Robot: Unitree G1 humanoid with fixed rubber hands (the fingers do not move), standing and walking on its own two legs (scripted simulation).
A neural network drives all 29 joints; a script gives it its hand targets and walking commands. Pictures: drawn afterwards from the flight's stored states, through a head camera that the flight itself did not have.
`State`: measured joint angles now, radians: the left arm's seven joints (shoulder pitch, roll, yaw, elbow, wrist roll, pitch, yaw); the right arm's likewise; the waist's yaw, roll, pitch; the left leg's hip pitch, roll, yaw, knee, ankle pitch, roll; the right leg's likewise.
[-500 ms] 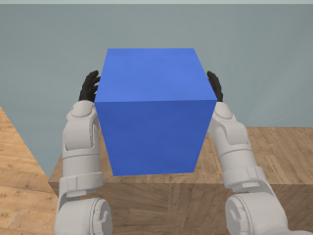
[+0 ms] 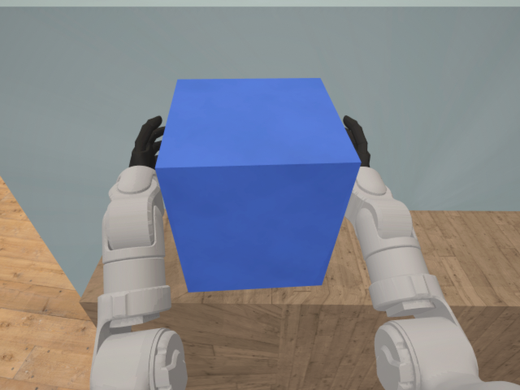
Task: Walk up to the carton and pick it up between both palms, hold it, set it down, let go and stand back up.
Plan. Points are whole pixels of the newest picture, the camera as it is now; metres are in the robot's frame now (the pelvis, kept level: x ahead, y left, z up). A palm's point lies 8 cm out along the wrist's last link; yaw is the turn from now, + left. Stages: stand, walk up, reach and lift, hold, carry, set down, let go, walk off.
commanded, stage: hold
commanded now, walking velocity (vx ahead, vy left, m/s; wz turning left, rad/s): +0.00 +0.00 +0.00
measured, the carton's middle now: (253, 187) +0.37 +0.01 +0.18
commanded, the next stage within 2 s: none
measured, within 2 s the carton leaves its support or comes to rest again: neither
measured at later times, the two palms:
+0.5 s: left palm (145, 170) +0.37 +0.17 +0.22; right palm (352, 168) +0.37 -0.13 +0.20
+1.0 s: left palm (143, 170) +0.37 +0.17 +0.22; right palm (350, 166) +0.38 -0.13 +0.21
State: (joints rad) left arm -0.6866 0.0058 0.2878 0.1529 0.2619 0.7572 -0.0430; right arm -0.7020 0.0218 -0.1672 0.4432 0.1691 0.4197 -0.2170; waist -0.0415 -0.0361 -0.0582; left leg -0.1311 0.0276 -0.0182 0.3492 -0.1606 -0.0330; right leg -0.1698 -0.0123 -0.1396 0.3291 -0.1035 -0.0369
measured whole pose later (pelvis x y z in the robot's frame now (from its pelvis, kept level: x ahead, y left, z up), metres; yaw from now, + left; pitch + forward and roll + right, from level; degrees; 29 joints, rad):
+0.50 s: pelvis +0.00 +0.00 +0.00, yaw +0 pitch -3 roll +0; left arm -0.69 0.01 0.29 0.15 0.27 0.77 -0.05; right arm -0.71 0.02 -0.16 0.44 0.17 0.42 -0.22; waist -0.04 -0.04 -0.06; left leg -0.13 0.03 -0.02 0.35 -0.16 -0.03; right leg -0.17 -0.01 -0.14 0.33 -0.10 -0.04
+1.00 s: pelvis +0.00 +0.00 +0.00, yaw +0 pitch -3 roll +0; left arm -0.69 0.00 0.30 0.12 0.29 0.78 -0.06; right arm -0.72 0.01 -0.15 0.46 0.16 0.42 -0.21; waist -0.04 -0.04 -0.05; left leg -0.13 0.03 -0.02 0.35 -0.16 -0.03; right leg -0.17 -0.01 -0.14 0.33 -0.11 -0.04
